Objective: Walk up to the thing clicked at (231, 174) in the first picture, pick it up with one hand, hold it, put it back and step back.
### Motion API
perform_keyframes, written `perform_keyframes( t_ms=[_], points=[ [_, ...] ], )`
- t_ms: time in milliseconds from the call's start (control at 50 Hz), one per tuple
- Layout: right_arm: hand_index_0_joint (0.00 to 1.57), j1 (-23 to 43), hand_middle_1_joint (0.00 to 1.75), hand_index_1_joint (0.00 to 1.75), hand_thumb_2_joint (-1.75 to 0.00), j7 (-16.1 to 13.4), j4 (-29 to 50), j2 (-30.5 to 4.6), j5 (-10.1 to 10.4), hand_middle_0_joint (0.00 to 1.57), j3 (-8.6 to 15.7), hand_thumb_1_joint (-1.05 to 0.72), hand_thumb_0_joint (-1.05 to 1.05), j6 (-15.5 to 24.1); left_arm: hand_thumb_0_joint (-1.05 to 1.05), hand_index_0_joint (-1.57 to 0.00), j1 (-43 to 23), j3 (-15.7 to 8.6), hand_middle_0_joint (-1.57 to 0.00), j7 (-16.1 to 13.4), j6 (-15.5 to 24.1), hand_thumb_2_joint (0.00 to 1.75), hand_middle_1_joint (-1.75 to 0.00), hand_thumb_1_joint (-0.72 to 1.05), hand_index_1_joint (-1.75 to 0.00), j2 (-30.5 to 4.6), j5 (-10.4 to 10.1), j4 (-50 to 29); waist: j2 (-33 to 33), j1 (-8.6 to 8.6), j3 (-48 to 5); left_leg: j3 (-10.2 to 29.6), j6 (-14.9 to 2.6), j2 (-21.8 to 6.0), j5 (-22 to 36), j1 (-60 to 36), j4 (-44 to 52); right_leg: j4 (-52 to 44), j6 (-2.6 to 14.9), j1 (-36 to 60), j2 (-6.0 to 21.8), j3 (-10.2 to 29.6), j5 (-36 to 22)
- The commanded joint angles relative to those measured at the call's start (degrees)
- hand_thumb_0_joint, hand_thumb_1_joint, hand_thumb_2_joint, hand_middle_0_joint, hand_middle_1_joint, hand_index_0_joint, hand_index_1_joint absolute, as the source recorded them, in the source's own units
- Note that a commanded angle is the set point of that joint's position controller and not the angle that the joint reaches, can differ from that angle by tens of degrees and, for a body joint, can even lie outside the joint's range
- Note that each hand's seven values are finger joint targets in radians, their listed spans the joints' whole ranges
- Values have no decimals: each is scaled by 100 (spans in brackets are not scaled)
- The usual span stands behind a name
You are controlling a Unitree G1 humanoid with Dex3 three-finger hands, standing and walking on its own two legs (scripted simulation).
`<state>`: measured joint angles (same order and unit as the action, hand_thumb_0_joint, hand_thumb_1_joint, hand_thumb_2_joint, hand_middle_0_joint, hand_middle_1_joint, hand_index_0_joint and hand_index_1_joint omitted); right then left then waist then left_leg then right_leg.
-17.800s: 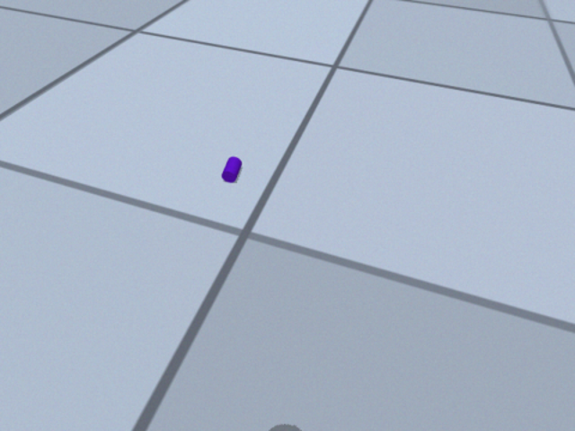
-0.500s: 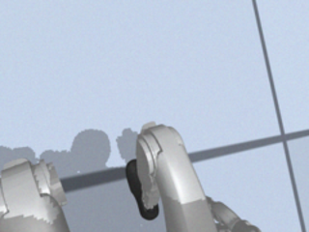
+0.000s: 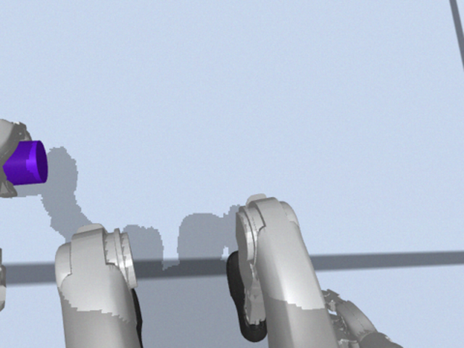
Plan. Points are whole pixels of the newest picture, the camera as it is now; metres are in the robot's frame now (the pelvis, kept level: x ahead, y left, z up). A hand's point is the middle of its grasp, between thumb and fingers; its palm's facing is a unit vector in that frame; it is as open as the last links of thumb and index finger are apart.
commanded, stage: settle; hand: left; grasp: from above
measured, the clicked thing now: (1, 164) +0.44 +0.32 -0.19
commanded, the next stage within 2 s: lift in 0.12 s
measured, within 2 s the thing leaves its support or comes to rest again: neither
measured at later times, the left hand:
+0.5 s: hand out of the picture +0.42 +0.31 -0.12, palm faces -0.49 -0.06 -0.87, open 10.0 cm
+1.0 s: hand out of the picture +0.35 +0.31 +0.04, palm faces -0.48 -0.09 -0.87, open 10.0 cm
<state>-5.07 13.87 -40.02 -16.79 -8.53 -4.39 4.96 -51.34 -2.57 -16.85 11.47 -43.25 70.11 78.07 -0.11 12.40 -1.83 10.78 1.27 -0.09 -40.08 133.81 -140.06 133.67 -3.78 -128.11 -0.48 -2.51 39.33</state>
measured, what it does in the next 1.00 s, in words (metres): rises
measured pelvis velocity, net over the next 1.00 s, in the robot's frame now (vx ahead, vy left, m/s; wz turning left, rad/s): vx -0.01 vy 0.00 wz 0.09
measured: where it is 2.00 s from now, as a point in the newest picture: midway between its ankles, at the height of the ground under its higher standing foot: (192, 330)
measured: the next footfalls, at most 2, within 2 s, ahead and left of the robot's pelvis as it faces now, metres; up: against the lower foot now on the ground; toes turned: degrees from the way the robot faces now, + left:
none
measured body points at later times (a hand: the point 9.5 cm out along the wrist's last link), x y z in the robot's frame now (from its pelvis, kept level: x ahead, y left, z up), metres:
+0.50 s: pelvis -0.01 +0.00 +0.03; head +0.21 +0.07 +0.42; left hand +0.44 +0.31 -0.07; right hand +0.06 -0.28 -0.07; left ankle +0.07 +0.13 -0.29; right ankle +0.10 -0.14 -0.29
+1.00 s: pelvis -0.01 +0.00 +0.15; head +0.16 +0.06 +0.56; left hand +0.37 +0.31 +0.09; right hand +0.14 -0.26 +0.04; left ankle +0.07 +0.13 -0.29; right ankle +0.10 -0.14 -0.29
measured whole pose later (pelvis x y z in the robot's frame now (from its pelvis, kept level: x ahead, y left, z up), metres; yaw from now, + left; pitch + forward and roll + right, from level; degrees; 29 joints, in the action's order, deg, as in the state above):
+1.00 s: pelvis -0.01 +0.00 +0.15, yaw +5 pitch +31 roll -6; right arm -8.0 3.2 -36.4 -15.3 -0.6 1.9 -3.3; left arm -28.0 1.4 -1.2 8.7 -35.5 60.1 42.1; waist -1.7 6.0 -9.9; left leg 6.0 0.6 -1.3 -36.3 107.4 -112.4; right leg 108.2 -3.4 -103.4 1.5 -1.3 35.8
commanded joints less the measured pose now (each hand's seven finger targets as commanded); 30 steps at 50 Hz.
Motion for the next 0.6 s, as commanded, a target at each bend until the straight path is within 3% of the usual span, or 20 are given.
perform_keyframes(
  t_ms=[0,140,220,260,300,360,400,460,500,580],
  points=[
    [20,-1367,30,30,-90,-249,135,-1589,73,20,520,-90,0,-164,0,-117,-2038,-258,-119,54,306,79,-55,80,-57,-1539,-67,-1388,-1631,192,-4012,-668,-216,79,1267,-3053,1483,-1376,572,2047,-172,-689,-1415],
    [20,-1341,30,30,-90,-473,219,-1502,71,20,521,-90,0,-356,0,-122,-2142,-642,-124,-142,623,86,-59,88,-61,-1990,128,-1802,-1918,28,-4178,-821,-200,82,1226,-3240,1569,-1492,579,2087,-156,-599,-1339],
    [20,-1337,30,30,-91,-549,222,-1497,67,20,567,-91,0,-403,0,-123,-2106,-613,-126,-312,573,83,-58,86,-61,-1952,213,-1644,-2121,54,-4146,-818,-173,81,1050,-3390,1731,-1490,635,1846,-138,-620,-1133],
    [20,-1363,30,30,-90,-580,209,-1451,91,20,575,-90,0,-412,0,-117,-2074,-624,-118,-334,483,79,-54,81,-56,-1970,204,-1665,-2193,-26,-4360,-832,-186,82,1010,-3466,1858,-1539,634,1909,-128,-596,-1105],
    [20,-1401,30,30,-90,-599,204,-1446,127,20,652,-90,0,-412,0,-115,-1972,-643,-117,-296,340,81,-56,79,-58,-1910,60,-1639,-2174,-107,-4496,-877,-214,92,956,-3538,1986,-1649,614,1955,-113,-561,-1073],
    [20,-1484,30,30,-90,-628,165,-1420,213,20,730,-90,0,-424,0,-113,-1839,-459,-115,-66,95,81,-56,77,-58,-1595,-127,-1615,-2124,-126,-4517,-816,-215,78,852,-3730,2271,-1718,610,1929,-96,-587,-1075],
    [20,-1514,30,30,-90,-657,214,-1436,289,20,795,-90,0,-451,0,-113,-1716,-471,-113,107,-4,79,-57,76,-58,-1652,-201,-1792,-2107,-190,-4493,-777,-222,91,712,-3750,2450,-1781,623,1970,-72,-555,-964],
    [20,-1501,30,30,-90,-697,230,-1353,373,20,824,-90,0,-517,0,-114,-1543,-384,-115,392,-55,80,-57,78,-58,-1597,-269,-2188,-1958,-268,-4647,-846,-255,95,848,-3850,2530,-1962,607,2316,-92,-480,-1054],
    [20,-1527,30,30,-90,-728,285,-1349,431,20,871,-90,0,-548,0,-114,-1429,-427,-114,563,-51,80,-57,77,-58,-1547,-427,-2545,-1789,-315,-4686,-829,-263,106,999,-3927,2580,-2065,605,2393,-66,-453,-1148],
    [20,-1580,30,30,-90,-777,353,-1246,510,20,874,-90,0,-586,0,-114,-1140,-352,-114,816,11,82,-58,77,-59,-1355,-634,-2919,-1462,-287,-4567,-822,-298,86,1104,-3986,2778,-2375,550,2677,-54,-397,-1236]
  ],
)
